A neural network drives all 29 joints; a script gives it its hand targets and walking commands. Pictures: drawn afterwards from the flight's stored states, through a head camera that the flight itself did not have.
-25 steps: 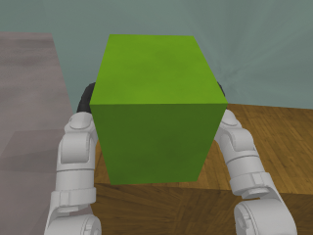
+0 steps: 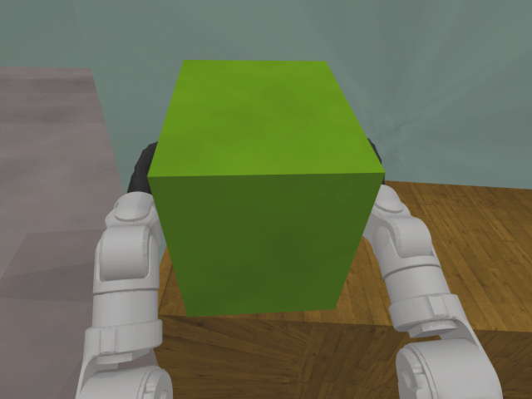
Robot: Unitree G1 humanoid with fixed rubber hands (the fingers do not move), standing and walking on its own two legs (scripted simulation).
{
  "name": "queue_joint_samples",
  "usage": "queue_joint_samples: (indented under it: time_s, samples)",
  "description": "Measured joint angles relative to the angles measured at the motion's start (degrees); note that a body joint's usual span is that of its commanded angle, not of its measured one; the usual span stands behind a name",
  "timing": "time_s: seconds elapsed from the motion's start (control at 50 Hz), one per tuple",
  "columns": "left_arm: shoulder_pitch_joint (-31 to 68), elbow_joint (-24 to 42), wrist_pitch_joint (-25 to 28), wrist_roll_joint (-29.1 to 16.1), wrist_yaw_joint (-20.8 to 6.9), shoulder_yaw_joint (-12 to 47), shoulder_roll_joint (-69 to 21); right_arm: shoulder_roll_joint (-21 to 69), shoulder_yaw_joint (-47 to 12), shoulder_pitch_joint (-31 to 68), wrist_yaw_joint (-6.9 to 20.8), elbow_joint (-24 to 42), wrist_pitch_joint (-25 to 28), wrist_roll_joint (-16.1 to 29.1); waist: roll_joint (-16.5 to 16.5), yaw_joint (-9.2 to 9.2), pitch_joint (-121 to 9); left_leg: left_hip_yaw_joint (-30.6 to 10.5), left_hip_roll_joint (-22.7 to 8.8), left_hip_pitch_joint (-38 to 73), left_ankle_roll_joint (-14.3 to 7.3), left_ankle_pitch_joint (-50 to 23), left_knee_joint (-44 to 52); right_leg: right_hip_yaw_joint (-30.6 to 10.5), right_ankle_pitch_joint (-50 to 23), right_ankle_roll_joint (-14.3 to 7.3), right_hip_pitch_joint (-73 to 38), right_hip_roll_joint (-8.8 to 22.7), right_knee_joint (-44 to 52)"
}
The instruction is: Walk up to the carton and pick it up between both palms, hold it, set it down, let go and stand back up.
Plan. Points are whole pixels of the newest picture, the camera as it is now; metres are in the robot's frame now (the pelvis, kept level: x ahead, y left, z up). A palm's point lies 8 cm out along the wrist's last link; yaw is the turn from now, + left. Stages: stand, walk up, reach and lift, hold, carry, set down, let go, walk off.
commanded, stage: hold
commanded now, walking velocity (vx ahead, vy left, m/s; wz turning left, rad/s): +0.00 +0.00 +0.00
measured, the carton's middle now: (259, 184) +0.40 +0.00 +0.18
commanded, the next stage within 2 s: none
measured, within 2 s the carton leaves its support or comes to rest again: neither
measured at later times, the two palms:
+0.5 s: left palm (146, 196) +0.36 +0.16 +0.19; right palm (366, 188) +0.36 -0.16 +0.20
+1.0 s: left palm (146, 199) +0.35 +0.16 +0.19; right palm (365, 190) +0.36 -0.16 +0.20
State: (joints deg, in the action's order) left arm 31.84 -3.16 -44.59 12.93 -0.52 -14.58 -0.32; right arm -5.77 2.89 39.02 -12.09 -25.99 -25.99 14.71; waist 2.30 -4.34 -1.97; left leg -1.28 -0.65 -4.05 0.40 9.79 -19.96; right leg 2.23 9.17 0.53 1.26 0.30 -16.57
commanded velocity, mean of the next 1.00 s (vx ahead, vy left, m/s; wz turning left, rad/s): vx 0.00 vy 0.00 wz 0.00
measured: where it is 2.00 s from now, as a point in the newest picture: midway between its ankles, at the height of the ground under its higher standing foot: outside the picture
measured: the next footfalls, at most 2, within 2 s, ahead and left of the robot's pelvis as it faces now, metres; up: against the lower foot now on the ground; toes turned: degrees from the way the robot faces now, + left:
none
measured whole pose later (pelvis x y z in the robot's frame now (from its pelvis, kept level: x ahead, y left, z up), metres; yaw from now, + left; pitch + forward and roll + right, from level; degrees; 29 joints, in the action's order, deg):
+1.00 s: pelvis +0.01 +0.00 +0.00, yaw +0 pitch -6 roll -1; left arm 30.1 -1.5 -44.1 12.8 0.1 -13.6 -0.5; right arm -6.4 1.5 37.6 -12.1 -25.0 -25.1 15.4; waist 2.4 -4.4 -1.4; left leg -1.4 -0.7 -4.0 0.4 10.5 -20.3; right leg 2.3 9.5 0.6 0.9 0.2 -16.2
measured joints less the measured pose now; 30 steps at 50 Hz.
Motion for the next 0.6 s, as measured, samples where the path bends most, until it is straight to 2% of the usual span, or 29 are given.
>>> queue_joint_samples:
  time_s: [0.32, 0.6]
  samples:
    - [3.7, -6.46, 1.97, 0.79, -0.37, -1.33, 0.46, 0.31, 1.57, 3.36, 1.11, -6.78, 2.27, -1.98, 0.63, 0.35, -0.63, -0.08, 0.02, -1.07, 0.07, -1.19, 0.68, 0.05, -0.68, -0.19, 1.46, 0.01, -0.22]
    - [2.47, -5.04, 2.45, 0.41, 0.13, -0.32, 0.56, -0.1, 0.49, 2.09, 0.96, -5.57, 3.18, -1.18, 0.58, 0.16, 0.04, -0.21, -0.01, -1.38, 0.05, -0.6, 0.19, 0.17, -0.42, -0.12, 1.4, -0.03, 0.0]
